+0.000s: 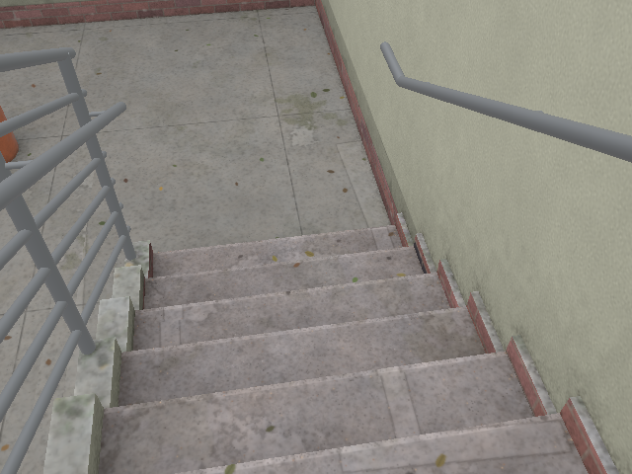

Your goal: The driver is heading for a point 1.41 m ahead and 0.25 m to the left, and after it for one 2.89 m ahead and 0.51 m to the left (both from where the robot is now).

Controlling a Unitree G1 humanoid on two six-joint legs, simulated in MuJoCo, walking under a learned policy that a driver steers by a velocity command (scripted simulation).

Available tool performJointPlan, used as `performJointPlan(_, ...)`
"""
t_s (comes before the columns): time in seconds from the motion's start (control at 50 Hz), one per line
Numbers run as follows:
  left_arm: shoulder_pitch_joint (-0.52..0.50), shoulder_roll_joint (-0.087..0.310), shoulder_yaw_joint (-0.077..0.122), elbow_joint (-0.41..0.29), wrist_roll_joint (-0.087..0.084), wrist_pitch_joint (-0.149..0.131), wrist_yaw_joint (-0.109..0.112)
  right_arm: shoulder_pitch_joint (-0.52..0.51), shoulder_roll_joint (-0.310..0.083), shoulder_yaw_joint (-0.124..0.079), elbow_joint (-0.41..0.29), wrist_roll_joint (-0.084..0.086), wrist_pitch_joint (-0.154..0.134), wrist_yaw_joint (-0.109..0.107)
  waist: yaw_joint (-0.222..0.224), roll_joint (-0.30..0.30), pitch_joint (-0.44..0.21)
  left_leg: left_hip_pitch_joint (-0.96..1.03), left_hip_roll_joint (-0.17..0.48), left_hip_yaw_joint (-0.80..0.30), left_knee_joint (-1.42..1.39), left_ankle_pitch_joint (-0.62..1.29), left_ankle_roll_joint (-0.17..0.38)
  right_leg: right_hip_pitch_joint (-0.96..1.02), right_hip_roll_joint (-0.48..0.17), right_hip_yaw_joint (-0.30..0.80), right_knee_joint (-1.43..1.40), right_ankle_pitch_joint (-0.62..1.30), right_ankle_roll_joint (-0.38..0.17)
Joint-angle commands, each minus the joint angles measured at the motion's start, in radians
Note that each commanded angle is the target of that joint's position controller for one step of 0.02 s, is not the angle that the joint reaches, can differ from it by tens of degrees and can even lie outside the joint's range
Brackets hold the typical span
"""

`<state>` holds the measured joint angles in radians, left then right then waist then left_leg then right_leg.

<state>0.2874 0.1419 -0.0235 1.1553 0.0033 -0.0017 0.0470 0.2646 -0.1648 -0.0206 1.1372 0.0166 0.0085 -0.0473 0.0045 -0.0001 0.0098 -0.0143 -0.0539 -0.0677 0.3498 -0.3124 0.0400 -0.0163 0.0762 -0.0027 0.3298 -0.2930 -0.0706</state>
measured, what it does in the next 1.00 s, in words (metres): steps on the spot: left foot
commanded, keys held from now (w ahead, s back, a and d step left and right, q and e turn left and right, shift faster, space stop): no key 0.04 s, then q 0.58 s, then w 0.10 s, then w+e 0.28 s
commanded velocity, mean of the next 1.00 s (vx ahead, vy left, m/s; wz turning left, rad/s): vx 0.10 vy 0.00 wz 0.25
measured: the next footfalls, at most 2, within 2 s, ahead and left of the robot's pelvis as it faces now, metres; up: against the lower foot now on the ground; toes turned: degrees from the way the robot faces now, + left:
left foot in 0.52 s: -0.03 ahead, +0.11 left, +0.00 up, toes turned +14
right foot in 1.38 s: +0.31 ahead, -0.08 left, -0.16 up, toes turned -1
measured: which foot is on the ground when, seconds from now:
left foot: down 0.00-0.24, up 0.26-0.50, down 0.52-1.00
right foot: down 0.00-0.52, up 0.54-1.00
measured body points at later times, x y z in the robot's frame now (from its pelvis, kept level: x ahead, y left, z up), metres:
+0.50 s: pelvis -0.06 +0.02 -0.03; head -0.06 +0.05 +0.42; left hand -0.08 +0.30 -0.18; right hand +0.07 -0.22 -0.15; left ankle -0.07 +0.10 -0.74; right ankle -0.07 -0.07 -0.74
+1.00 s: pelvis -0.01 +0.05 +0.00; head -0.04 +0.07 +0.45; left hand -0.09 +0.31 -0.16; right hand +0.05 -0.21 -0.13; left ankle -0.07 +0.10 -0.74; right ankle +0.04 -0.10 -0.66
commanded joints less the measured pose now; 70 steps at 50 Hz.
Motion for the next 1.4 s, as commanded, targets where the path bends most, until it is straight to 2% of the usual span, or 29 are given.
performJointPlan(0.02, 0.077, 0.084, 0.007, 0.001, 0.006, -0.002, -0.006, 0.108, -0.075, -0.013, 0.023, -0.006, 0.007, 0.002, -0.012, 0.009, 0.05, -0.03, 0.146, -0.081, -0.007, 0.461, 0.012, -0.018, -0.182, 0.115, 0.004, 0.578, -0.009)
performJointPlan(0.08, 0.056, 0.098, 0.009, -0.005, 0.01, -0.006, -0.007, 0.09, -0.079, -0.014, 0.022, -0.006, 0.005, 0.006, -0.01, -0.003, 0.055, -0.056, 0.145, -0.102, -0.02, 0.435, 0.017, -0.014, -0.182, 0.101, -0.008, 0.519, -0.004)
performJointPlan(0.16, 0.035, 0.153, 0.039, -0.056, 0.005, 0.0, 0.006, 0.027, -0.112, -0.031, -0.053, -0.005, 0.003, 0.005, 0.002, -0.02, 0.034, -0.214, 0.102, -0.102, 0.088, 0.352, 0.036, 0.028, -0.2, 0.093, 0.053, 0.538, -0.027)
performJointPlan(0.26, 0.071, 0.215, 0.085, -0.114, 0.019, 0.026, 0.022, -0.02, -0.109, -0.041, -0.165, -0.029, 0.024, 0.014, 0.031, -0.11, 0.002, -0.443, 0.03, -0.051, 0.384, -0.069, 0.052, 0.002, -0.34, 0.169, 0.045, 0.436, -0.168)
performJointPlan(0.32, 0.046, 0.222, 0.095, -0.167, 0.024, 0.027, 0.021, -0.044, -0.082, -0.045, -0.2, -0.052, 0.041, 0.023, 0.033, -0.039, 0.058, -0.514, 0.061, 0.01, 0.578, -0.226, 0.047, -0.133, -0.392, 0.185, 0.0, 0.216, -0.242)
performJointPlan(0.4, -0.015, 0.238, 0.1, -0.235, 0.046, 0.02, 0.006, -0.023, -0.073, -0.039, -0.226, -0.048, 0.049, 0.034, 0.001, -0.06, 0.06, -0.415, 0.056, 0.099, 0.575, -0.157, 0.023, -0.293, -0.341, 0.066, 0.063, 0.193, -0.19)
performJointPlan(0.48, -0.062, 0.285, 0.113, -0.292, 0.02, 0.041, -0.001, -0.05, -0.096, -0.041, -0.301, -0.039, 0.059, 0.061, -0.023, -0.076, 0.016, -0.27, 0.024, 0.158, 0.46, -0.13, 0.029, -0.405, -0.373, 0.024, 0.183, 0.134, -0.121)
performJointPlan(0.5, -0.084, 0.291, 0.119, -0.301, 0.02, 0.052, -0.006, 0.029, -0.098, -0.044, -0.286, -0.034, 0.05, 0.064, -0.062, -0.039, -0.015, -0.158, 0.012, 0.13, 0.357, -0.062, 0.047, -0.46, -0.338, -0.025, 0.302, 0.048, -0.078)
performJointPlan(0.52, -0.087, 0.271, 0.119, -0.312, 0.028, 0.06, -0.015, 0.106, -0.15, -0.061, -0.277, -0.044, 0.033, 0.063, -0.102, 0.113, -0.002, -0.051, 0.098, -0.104, 0.155, 0.05, 0.088, -0.591, -0.249, -0.106, 0.57, -0.108, -0.012)
performJointPlan(0.54, -0.153, 0.198, 0.095, -0.413, 0.03, 0.063, -0.022, 0.158, -0.32, -0.09, -0.301, -0.027, 0.018, 0.055, -0.094, 0.324, -0.02, -0.011, 0.414, -0.681, -0.056, 0.283, 0.244, -0.851, -0.016, -0.106, 0.827, -0.5, 0.067)
performJointPlan(0.56, -0.196, 0.204, 0.087, -0.412, 0.027, 0.064, -0.012, 0.176, -0.308, -0.082, -0.296, -0.015, 0.012, 0.044, -0.109, 0.178, -0.035, -0.063, 0.418, -0.705, -0.082, 0.251, 0.332, -0.815, -0.048, 0.078, 0.876, -0.448, 0.075)
performJointPlan(0.58, -0.165, 0.21, 0.087, -0.403, 0.013, 0.056, -0.007, 0.118, -0.266, -0.072, -0.31, -0.023, 0.017, 0.032, -0.062, 0.13, -0.001, -0.107, 0.394, -0.605, -0.065, 0.187, 0.336, -0.8, -0.071, 0.09, 0.882, -0.34, 0.072)
performJointPlan(0.62, -0.121, 0.222, 0.097, -0.37, 0.025, 0.062, -0.013, -0.02, -0.203, -0.054, -0.367, -0.025, 0.045, 0.009, 0.0, 0.088, 0.024, -0.211, 0.272, -0.423, -0.012, 0.184, 0.268, -0.734, -0.105, 0.073, 0.886, -0.148, 0.095)
performJointPlan(0.66, -0.061, 0.207, 0.095, -0.355, 0.057, 0.077, -0.024, 0.027, -0.187, -0.058, -0.373, -0.021, 0.048, 0.01, 0.007, 0.036, -0.037, -0.227, 0.217, -0.347, -0.011, 0.109, 0.24, -0.695, -0.101, 0.039, 0.92, -0.073, 0.11)
performJointPlan(0.7, -0.041, 0.187, 0.09, -0.354, 0.046, 0.079, -0.049, 0.061, -0.18, -0.055, -0.362, -0.022, 0.047, 0.012, 0.002, 0.069, -0.011, -0.279, 0.156, -0.323, -0.072, -0.228, 0.21, -0.687, -0.093, 0.02, 0.878, 0.007, 0.121)
performJointPlan(0.74, 0.028, 0.168, 0.085, -0.318, 0.048, 0.074, -0.066, 0.118, -0.181, -0.056, -0.339, -0.025, 0.033, 0.015, 0.005, 0.094, -0.006, -0.296, 0.147, -0.311, -0.116, -0.316, 0.207, -0.634, -0.083, -0.006, 0.859, 0.056, 0.136)
performJointPlan(0.82, 0.007, 0.178, 0.093, -0.29, 0.04, 0.038, -0.074, 0.13, -0.212, -0.064, -0.309, -0.036, 0.001, 0.037, -0.011, 0.059, 0.069, -0.248, 0.215, -0.326, -0.165, -0.265, 0.219, -0.67, -0.115, 0.054, 0.858, 0.165, 0.099)
performJointPlan(0.86, -0.022, 0.181, 0.097, -0.305, 0.038, 0.035, -0.074, 0.17, -0.177, -0.056, -0.293, -0.032, -0.016, 0.041, -0.036, 0.077, 0.098, -0.151, 0.237, -0.321, -0.175, -0.292, 0.222, -0.757, -0.11, 0.081, 0.769, 0.112, 0.091)
performJointPlan(0.88, -0.009, 0.193, 0.105, -0.287, 0.04, 0.032, -0.07, 0.204, -0.2, -0.066, -0.27, -0.046, -0.026, 0.039, -0.052, 0.065, 0.092, -0.119, 0.27, -0.336, -0.153, -0.232, 0.24, -0.751, -0.096, 0.131, 0.823, 0.144, 0.075)
performJointPlan(0.98, 0.016, 0.221, 0.131, -0.27, 0.053, 0.022, -0.065, 0.243, -0.224, -0.072, -0.232, -0.053, -0.072, 0.022, -0.05, 0.043, 0.123, -0.056, 0.301, -0.256, -0.113, -0.139, 0.2, -0.825, -0.067, 0.218, 0.775, 0.187, 0.063)
performJointPlan(1.06, -0.045, 0.215, 0.131, -0.292, 0.043, 0.021, -0.068, 0.262, -0.199, -0.07, -0.201, -0.056, -0.097, 0.026, -0.073, 0.069, 0.096, 0.01, 0.305, -0.18, -0.052, 0.027, 0.186, -0.846, -0.101, 0.177, 0.754, 0.203, 0.05)
performJointPlan(1.1, -0.079, 0.222, 0.141, -0.298, 0.037, 0.002, -0.077, 0.266, -0.152, -0.057, -0.17, -0.059, -0.12, 0.035, -0.077, 0.089, 0.101, 0.005, 0.245, -0.066, 0.059, 0.027, 0.152, -0.826, -0.117, 0.199, 0.579, 0.441, 0.043)
performJointPlan(1.16, -0.085, 0.186, 0.135, -0.296, 0.035, -0.005, -0.067, 0.311, -0.179, -0.054, -0.144, -0.058, -0.145, 0.033, -0.085, 0.096, 0.096, -0.019, 0.303, -0.103, 0.2, 0.079, 0.156, -0.856, -0.104, 0.179, 0.555, 0.513, 0.029)
performJointPlan(1.2, -0.189, 0.151, 0.119, -0.33, 0.034, -0.014, -0.085, 0.255, -0.147, -0.034, -0.157, -0.059, -0.15, 0.028, -0.083, 0.03, 0.127, -0.227, 0.272, -0.02, 0.265, -0.068, 0.115, -0.708, -0.09, 0.11, 0.401, 0.755, 0.031)
performJointPlan(1.24, -0.261, 0.121, 0.104, -0.365, 0.039, -0.016, -0.106, 0.23, -0.149, -0.029, -0.167, -0.053, -0.137, 0.026, -0.11, 0.056, 0.157, -0.354, 0.261, 0.019, 0.283, -0.188, 0.096, -0.556, -0.081, 0.054, 0.299, 0.795, 0.026)
performJointPlan(1.3, -0.32, 0.119, 0.084, -0.396, 0.018, -0.016, -0.098, 0.247, -0.199, -0.036, -0.143, -0.041, -0.11, 0.016, -0.124, 0.095, 0.186, -0.341, 0.287, 0.04, 0.349, 0.002, 0.095, -0.446, -0.094, -0.024, 0.199, 0.667, 0.017)
performJointPlan(1.34, -0.192, 0.143, 0.093, -0.35, 0.019, -0.018, -0.086, 0.28, -0.168, -0.026, -0.116, -0.044, -0.085, 0.0, -0.085, 0.017, 0.184, -0.31, 0.296, 0.101, 0.575, 0.135, 0.1, -0.327, -0.1, -0.064, 0.1, 0.629, -0.011)
performJointPlan(1.38, 0.175, 0.178, 0.123, -0.212, 0.019, -0.003, -0.076, 0.242, -0.241, -0.052, -0.129, -0.072, -0.066, -0.005, 0.105, 0.003, -0.031, -0.314, 0.236, 0.173, 1.081, 0.35, 0.094, 0.076, -0.066, -0.059, 0.001, 0.515, -0.045)
performJointPlan(1.4, 0.238, 0.266, 0.144, -0.185, 0.03, -0.006, -0.084, 0.254, -0.172, -0.044, -0.129, -0.068, -0.063, -0.002, 0.127, -0.125, -0.05, -0.553, 0.093, 0.208, 1.559, -0.358, 0.064, 0.249, -0.167, 0.052, 0.071, 0.664, -0.105)
Keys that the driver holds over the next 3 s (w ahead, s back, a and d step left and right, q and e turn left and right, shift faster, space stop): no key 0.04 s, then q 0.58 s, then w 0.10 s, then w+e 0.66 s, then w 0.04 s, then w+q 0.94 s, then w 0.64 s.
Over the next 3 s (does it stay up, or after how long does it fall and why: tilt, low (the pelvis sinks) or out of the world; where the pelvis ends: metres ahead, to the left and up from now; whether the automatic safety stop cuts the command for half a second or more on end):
stays up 1.00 0.05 -0.53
